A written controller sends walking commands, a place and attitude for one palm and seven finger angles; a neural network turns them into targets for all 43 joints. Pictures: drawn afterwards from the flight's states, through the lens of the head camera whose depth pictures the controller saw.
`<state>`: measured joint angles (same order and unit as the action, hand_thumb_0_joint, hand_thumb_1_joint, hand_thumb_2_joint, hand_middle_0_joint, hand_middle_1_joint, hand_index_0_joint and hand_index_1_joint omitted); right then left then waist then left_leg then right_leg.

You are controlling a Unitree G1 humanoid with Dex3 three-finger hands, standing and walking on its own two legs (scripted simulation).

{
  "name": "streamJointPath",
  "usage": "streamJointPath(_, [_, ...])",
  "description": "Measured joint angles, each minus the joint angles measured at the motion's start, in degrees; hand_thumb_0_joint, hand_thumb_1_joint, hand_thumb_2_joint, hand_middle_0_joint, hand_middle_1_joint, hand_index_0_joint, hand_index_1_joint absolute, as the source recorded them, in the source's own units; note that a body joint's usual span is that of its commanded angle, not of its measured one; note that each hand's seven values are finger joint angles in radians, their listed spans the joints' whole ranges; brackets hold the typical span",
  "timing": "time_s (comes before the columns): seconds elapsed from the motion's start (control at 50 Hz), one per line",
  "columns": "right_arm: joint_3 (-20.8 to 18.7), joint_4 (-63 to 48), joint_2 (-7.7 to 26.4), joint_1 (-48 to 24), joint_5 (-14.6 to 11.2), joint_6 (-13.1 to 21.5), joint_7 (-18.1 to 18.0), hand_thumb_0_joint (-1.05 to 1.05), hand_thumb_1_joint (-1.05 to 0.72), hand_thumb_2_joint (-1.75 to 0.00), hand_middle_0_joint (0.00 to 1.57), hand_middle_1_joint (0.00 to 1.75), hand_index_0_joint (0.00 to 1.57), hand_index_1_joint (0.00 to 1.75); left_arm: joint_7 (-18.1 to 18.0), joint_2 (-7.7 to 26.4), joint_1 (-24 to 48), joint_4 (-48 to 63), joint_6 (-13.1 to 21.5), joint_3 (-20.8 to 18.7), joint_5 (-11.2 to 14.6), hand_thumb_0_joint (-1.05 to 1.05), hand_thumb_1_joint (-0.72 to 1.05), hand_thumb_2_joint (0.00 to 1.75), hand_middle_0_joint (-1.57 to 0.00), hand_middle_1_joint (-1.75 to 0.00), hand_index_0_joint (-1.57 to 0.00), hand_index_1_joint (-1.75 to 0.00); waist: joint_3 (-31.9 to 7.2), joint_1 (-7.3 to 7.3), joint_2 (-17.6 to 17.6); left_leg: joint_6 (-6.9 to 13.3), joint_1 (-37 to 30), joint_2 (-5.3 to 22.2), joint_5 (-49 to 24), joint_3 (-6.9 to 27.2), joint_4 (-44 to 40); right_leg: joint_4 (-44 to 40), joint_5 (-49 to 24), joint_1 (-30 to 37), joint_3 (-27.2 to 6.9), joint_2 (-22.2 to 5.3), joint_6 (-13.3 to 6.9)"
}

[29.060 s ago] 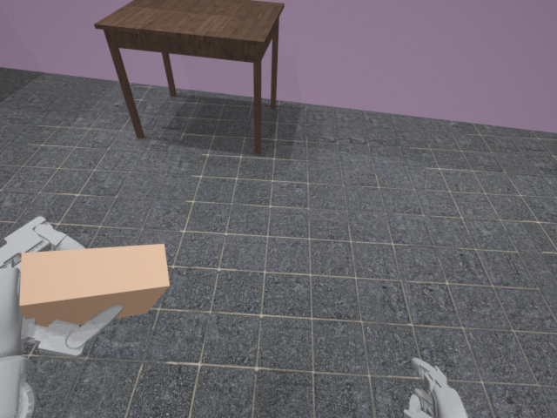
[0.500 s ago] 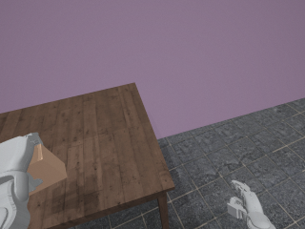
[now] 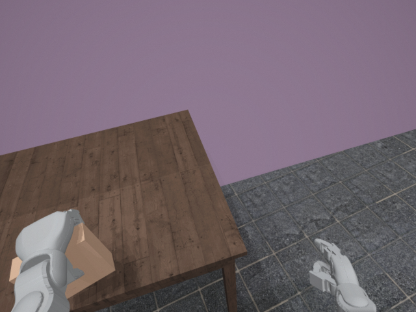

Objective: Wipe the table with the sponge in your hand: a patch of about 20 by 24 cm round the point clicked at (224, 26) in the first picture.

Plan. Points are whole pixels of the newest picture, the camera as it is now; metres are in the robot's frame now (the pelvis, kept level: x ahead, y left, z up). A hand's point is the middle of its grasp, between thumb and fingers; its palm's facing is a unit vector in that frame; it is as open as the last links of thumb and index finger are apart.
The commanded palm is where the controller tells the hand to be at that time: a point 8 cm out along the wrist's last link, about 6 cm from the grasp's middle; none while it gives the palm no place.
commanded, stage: move the sponge above the wiping area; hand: left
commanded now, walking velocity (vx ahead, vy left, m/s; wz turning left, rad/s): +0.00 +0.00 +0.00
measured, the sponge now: (73, 269) +0.19 +0.31 -0.01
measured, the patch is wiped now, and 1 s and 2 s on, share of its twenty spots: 0.00 0.00 0.00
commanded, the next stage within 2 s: none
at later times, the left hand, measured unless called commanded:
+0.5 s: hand (106, 261) +0.20 +0.24 +0.00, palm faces -0.21 -0.22 -0.95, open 9.0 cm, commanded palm +0.20 +0.26 +0.10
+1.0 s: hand (113, 252) +0.22 +0.23 +0.01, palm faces -0.10 -0.11 -0.99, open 9.0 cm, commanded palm +0.20 +0.24 +0.08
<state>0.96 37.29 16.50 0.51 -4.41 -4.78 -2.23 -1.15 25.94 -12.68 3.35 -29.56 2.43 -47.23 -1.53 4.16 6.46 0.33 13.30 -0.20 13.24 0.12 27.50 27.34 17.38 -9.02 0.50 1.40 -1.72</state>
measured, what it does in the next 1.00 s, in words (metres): stands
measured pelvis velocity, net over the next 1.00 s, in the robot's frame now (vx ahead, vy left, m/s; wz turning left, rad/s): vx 0.00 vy -0.02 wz -0.03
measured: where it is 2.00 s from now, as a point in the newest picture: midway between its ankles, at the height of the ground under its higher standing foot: outside the picture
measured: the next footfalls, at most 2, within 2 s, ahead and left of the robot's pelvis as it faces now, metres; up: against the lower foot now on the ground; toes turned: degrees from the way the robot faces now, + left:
none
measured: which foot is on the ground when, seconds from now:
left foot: down 0.00-1.00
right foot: down 0.00-1.00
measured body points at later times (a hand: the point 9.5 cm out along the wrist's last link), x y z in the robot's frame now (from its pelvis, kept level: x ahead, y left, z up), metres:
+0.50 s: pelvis +0.00 +0.00 +0.00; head +0.00 -0.04 +0.45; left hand +0.21 +0.25 +0.06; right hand +0.24 -0.21 -0.09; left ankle +0.02 +0.12 -0.74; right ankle -0.03 -0.10 -0.74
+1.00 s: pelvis +0.00 -0.02 +0.00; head +0.00 -0.05 +0.44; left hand +0.22 +0.23 +0.06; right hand +0.23 -0.25 -0.09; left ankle +0.02 +0.12 -0.74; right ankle -0.03 -0.10 -0.74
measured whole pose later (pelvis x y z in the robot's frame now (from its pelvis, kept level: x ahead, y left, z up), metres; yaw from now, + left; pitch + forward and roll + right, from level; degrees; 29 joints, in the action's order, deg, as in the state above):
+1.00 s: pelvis +0.00 -0.02 +0.00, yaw -2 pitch +0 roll +0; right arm -1.7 38.2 15.2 2.7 -0.9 -3.6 -1.8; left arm -8.5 22.5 -13.8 0.7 -12.9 8.1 -56.5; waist -2.0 6.2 3.5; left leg -1.3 15.6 1.9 15.2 -0.5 30.5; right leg 30.5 18.8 -12.0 -0.3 3.5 -3.7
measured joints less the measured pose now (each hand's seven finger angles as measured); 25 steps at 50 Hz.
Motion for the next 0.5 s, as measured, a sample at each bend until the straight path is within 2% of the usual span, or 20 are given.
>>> streamJointPath(0.04, [-0.33,-0.44,0.38,0.32,0.88,1.21,-0.73,0.01,-0.90,-0.90,0.20,0.30,0.20,0.30,2.18,-0.90,-0.11,-0.73,3.35,3.18,-0.48,0.00,-0.43,1.05,-0.86,-1.46,-0.85,-1.45,0.95,0.67,-0.63,0.22,0.67,-0.29,-0.17,0.39,0.30,0.29,0.00,-0.51,0.41,-0.26,0.14])
streamJointPath(0.08, [-0.76,-0.21,0.12,0.65,2.01,2.52,-1.56,0.01,-0.90,-0.90,0.20,0.30,0.20,0.30,2.64,-1.10,0.53,-0.13,8.42,5.74,-1.54,0.00,-0.43,1.05,-0.86,-1.46,-0.85,-1.45,1.96,1.84,-1.74,0.26,1.12,-0.33,-0.22,0.53,0.65,0.60,-0.02,-0.90,0.57,-0.29,0.11])
streamJointPath(0.14, [-1.17,0.71,-1.19,0.86,3.31,3.95,-2.05,0.01,-0.90,-0.90,0.20,0.30,0.20,0.30,-0.82,-0.67,1.35,2.79,15.53,7.08,-4.58,0.00,-0.43,1.05,-0.87,-1.45,-0.86,-1.45,2.35,3.08,-3.15,0.03,1.68,0.04,0.17,0.35,1.44,0.94,-0.01,-1.39,0.35,0.06,-0.14])
streamJointPath(0.18, [-1.08,1.16,-2.08,0.74,3.70,3.83,-1.66,0.01,-0.90,-0.90,0.20,0.30,0.20,0.30,-4.24,0.11,2.06,4.48,17.54,6.27,-7.19,0.00,-0.43,1.05,-0.87,-1.45,-0.86,-1.44,1.87,3.25,-3.27,-0.17,1.93,0.53,0.64,-0.06,2.02,0.91,-0.10,-1.56,-0.10,0.52,-0.37])
streamJointPath(0.22, [-1.06,1.40,-2.70,0.62,3.53,3.12,-0.86,0.01,-0.90,-0.90,0.20,0.30,0.20,0.30,-7.56,0.60,4.08,4.18,16.51,4.98,-9.43,0.00,-0.43,1.05,-0.87,-1.45,-0.86,-1.44,0.92,3.03,-2.75,-0.27,2.34,0.80,1.09,-0.42,2.63,1.21,-0.03,-1.98,-0.48,0.76,-0.45])
streamJointPath(0.26, [-0.85,1.94,-3.08,0.13,2.68,1.92,0.07,0.01,-0.90,-0.90,0.20,0.30,0.20,0.30,-9.87,0.20,6.25,2.00,13.11,2.94,-9.58,0.00,-0.43,1.05,-0.87,-1.45,-0.86,-1.45,-0.03,2.34,-1.90,-0.24,2.31,0.78,1.18,-0.80,2.52,1.35,0.05,-2.20,-0.88,0.71,-0.29])
streamJointPath(0.32, [-0.17,2.35,-3.11,-0.37,0.91,-0.22,1.14,0.01,-0.90,-0.90,0.20,0.30,0.20,0.30,-9.55,-1.69,7.42,-1.34,5.27,0.57,-5.52,0.00,-0.43,1.05,-0.86,-1.46,-0.86,-1.45,-1.26,0.85,-0.60,-0.04,1.58,0.28,0.49,-1.10,0.92,0.73,-0.14,-1.93,-1.16,0.20,0.19])
streamJointPath(0.38, [0.49,1.61,-2.32,-0.39,-0.04,-1.62,1.59,0.01,-0.90,-0.90,0.20,0.30,0.20,0.30,-5.40,-3.32,5.36,-2.39,-0.51,2.14,-2.99,0.00,-0.43,1.05,-0.86,-1.46,-0.85,-1.46,-1.47,-0.20,0.29,0.25,0.99,-0.25,-0.09,-0.94,-0.20,0.33,-0.15,-1.53,-0.98,-0.31,0.39])
streamJointPath(0.4, [0.53,1.09,-1.98,-0.23,-0.04,-1.74,1.69,0.01,-0.90,-0.90,0.20,0.30,0.20,0.30,-3.76,-3.79,4.12,-2.21,-1.08,3.44,-2.87,0.00,-0.43,1.05,-0.86,-1.47,-0.85,-1.46,-1.34,-0.38,0.39,0.35,0.99,-0.41,-0.14,-0.79,-0.25,0.39,-0.06,-1.51,-0.81,-0.45,0.43])
streamJointPath(0.44, [0.33,0.22,-1.41,0.29,0.50,-1.46,1.68,0.01,-0.90,-0.90,0.20,0.30,0.20,0.30,-1.05,-4.60,1.71,-1.66,0.11,6.40,-3.40,0.00,-0.43,1.05,-0.86,-1.47,-0.85,-1.46,-0.94,-0.21,0.09,0.46,1.24,-0.60,-0.08,-0.50,-0.01,0.77,0.24,-1.70,-0.50,-0.62,0.44])
streamJointPath(0.5, [-0.46,-0.18,-1.20,1.22,2.02,-0.19,0.88,0.01,-0.90,-0.90,0.20,0.30,0.20,0.30,-0.07,-4.59,-0.73,0.12,6.62,9.44,-4.77,0.00,-0.43,1.05,-0.87,-1.47,-0.86,-1.46,0.13,1.26,-1.38,0.28,1.60,-0.34,0.40,-0.31,0.92,1.58,0.67,-1.98,-0.32,-0.34,0.14])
